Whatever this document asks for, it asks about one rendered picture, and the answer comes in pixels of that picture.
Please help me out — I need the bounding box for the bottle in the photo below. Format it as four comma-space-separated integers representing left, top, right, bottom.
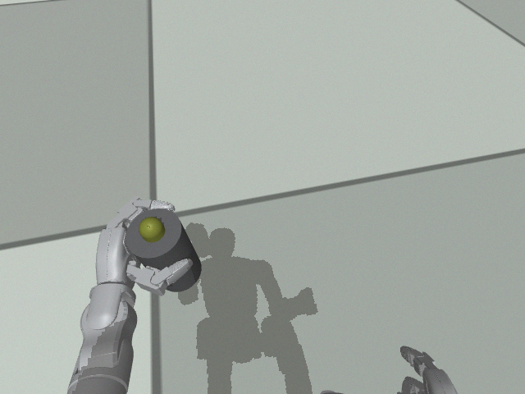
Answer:
126, 208, 202, 292

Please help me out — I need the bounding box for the right robot hand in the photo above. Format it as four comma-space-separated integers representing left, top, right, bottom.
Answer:
397, 346, 458, 394

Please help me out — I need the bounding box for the left robot hand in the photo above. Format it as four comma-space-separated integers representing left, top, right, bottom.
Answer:
96, 196, 193, 296

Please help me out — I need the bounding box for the left robot arm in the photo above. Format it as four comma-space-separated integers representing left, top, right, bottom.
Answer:
67, 282, 137, 394

